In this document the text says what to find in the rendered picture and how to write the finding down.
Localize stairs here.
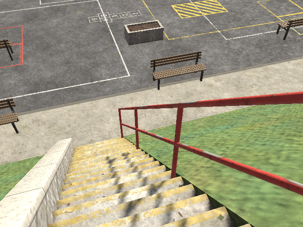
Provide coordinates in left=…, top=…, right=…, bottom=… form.
left=48, top=137, right=252, bottom=227

